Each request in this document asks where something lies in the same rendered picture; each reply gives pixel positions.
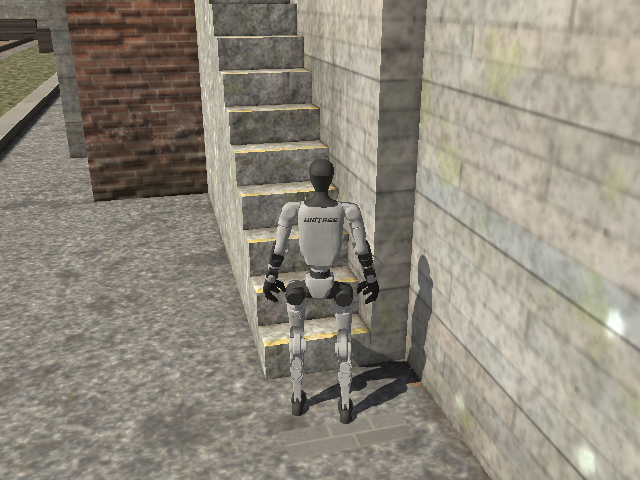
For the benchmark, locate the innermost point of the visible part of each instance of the robot right upper arm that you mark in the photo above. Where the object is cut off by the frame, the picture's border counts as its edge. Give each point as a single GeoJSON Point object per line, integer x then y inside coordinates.
{"type": "Point", "coordinates": [352, 213]}

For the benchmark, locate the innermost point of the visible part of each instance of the robot left hand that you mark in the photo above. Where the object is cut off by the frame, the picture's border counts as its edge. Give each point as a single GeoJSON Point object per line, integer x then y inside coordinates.
{"type": "Point", "coordinates": [273, 287]}

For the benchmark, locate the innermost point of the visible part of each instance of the robot right forearm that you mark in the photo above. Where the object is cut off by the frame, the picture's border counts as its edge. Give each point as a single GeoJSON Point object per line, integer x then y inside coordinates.
{"type": "Point", "coordinates": [367, 265]}

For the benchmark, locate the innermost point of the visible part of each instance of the robot left forearm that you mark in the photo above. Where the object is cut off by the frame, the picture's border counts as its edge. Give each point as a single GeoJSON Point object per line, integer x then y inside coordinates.
{"type": "Point", "coordinates": [274, 265]}

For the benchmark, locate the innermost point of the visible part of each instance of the robot right hand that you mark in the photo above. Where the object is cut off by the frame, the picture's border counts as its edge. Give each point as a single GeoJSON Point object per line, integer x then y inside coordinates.
{"type": "Point", "coordinates": [372, 287]}

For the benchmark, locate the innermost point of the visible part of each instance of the left robot thigh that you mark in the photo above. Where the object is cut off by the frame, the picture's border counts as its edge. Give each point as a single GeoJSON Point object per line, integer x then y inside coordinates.
{"type": "Point", "coordinates": [296, 302]}

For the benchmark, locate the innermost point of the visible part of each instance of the robot head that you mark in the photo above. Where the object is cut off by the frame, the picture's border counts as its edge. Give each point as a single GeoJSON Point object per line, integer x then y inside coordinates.
{"type": "Point", "coordinates": [321, 173]}

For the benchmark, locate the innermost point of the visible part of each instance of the robot left upper arm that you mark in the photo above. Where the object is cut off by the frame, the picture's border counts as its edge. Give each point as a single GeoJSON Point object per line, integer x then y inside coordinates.
{"type": "Point", "coordinates": [289, 212]}

